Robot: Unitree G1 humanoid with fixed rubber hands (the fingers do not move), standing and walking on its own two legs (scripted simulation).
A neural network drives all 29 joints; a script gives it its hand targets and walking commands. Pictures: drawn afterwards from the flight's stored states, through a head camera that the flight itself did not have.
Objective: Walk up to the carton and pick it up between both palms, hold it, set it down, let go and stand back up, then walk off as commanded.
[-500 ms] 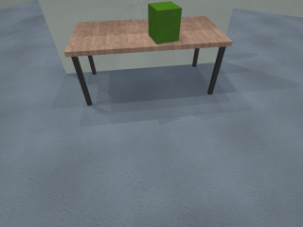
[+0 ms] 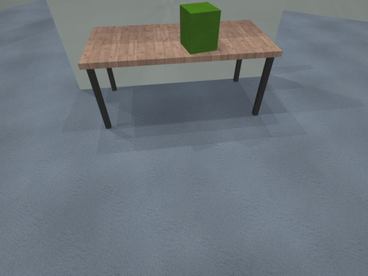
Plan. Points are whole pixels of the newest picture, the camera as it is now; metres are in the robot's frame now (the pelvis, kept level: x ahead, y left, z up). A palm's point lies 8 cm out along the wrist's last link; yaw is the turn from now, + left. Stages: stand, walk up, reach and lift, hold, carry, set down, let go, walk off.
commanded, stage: stand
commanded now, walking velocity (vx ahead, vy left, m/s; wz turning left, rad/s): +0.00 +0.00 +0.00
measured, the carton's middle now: (198, 28) +1.66 -0.06 -0.06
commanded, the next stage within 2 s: walk up in 1.16 s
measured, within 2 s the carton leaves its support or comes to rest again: neither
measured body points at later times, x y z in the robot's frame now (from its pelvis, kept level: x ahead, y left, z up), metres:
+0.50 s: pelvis +0.00 +0.00 +0.00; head +0.00 +0.00 +0.45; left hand +0.09 +0.27 -0.13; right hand +0.11 -0.26 -0.12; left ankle +0.03 +0.14 -0.74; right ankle +0.03 -0.11 -0.74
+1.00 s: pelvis +0.01 +0.00 +0.00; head +0.01 +0.00 +0.45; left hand +0.09 +0.27 -0.13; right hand +0.11 -0.26 -0.12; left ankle +0.03 +0.14 -0.74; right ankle +0.03 -0.11 -0.74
